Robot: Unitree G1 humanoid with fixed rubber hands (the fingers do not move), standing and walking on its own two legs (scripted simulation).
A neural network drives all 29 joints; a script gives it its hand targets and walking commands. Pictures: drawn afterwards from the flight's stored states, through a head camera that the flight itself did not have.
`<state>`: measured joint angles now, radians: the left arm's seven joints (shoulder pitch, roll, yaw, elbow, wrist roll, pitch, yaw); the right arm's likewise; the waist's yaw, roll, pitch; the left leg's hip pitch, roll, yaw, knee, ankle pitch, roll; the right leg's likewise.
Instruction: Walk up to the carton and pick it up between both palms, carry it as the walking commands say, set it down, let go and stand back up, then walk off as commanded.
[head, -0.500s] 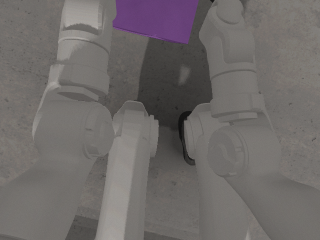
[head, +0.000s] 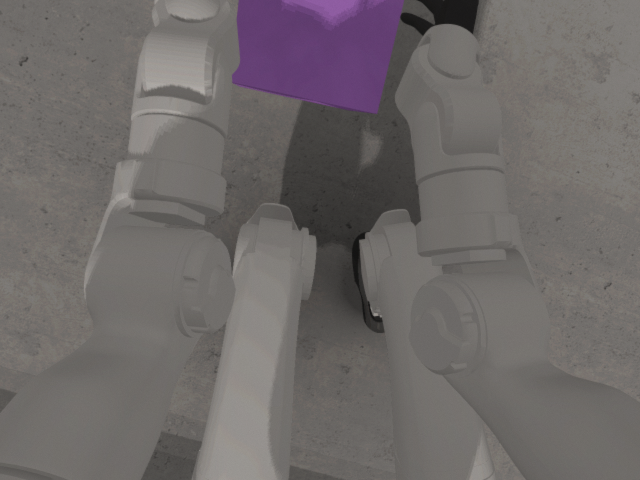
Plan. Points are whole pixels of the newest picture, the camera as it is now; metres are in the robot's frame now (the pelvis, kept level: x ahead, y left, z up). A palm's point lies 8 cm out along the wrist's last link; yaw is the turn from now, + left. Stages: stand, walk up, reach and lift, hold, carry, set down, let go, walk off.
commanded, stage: reach and lift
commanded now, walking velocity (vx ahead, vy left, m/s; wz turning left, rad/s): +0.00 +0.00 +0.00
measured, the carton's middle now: out of the picture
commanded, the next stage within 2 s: none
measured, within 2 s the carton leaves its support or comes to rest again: neither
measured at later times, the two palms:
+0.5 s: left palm out of the picture +0.53 +0.14 -0.04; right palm (493, 29) +0.50 -0.08 -0.04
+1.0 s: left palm out of the picture +0.50 +0.13 +0.03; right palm (573, 21) +0.48 -0.09 +0.03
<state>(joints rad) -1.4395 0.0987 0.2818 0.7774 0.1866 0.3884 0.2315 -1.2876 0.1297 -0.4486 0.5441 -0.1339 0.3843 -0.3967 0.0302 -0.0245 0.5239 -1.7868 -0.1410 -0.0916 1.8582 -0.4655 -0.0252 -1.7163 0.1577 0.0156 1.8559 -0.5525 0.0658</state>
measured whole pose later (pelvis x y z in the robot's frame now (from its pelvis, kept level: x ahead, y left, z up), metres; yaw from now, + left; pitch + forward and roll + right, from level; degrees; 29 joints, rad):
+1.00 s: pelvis +0.00 +0.00 +0.10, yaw +1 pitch +13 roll -3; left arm -1.22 0.01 0.27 0.69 0.18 0.39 0.25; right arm -1.07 0.17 -0.38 0.48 -0.14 0.40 -0.41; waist 0.01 -0.02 0.52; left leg -1.32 -0.14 -0.12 1.51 -0.41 -0.03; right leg -1.26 0.16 0.06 1.51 -0.48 0.05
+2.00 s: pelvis +0.08 +0.00 +0.25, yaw +1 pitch +14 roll -2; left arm -0.69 -0.15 0.37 0.82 0.34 0.28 0.19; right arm -0.62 0.27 -0.46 0.70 -0.33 0.28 -0.24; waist -0.02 -0.03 -0.01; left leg -0.80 -0.10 -0.14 0.85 -0.28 0.00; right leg -0.74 0.12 0.14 0.83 -0.32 0.01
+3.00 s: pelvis +0.12 +0.00 +0.29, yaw +1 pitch -5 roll +0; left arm -0.50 -0.23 0.31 0.69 0.30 0.64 0.31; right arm -0.51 0.24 -0.33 0.68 -0.31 0.65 -0.21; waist -0.05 -0.03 -0.09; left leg -0.16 -0.09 -0.14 0.48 -0.21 0.02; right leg -0.13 0.07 0.16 0.50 -0.26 -0.01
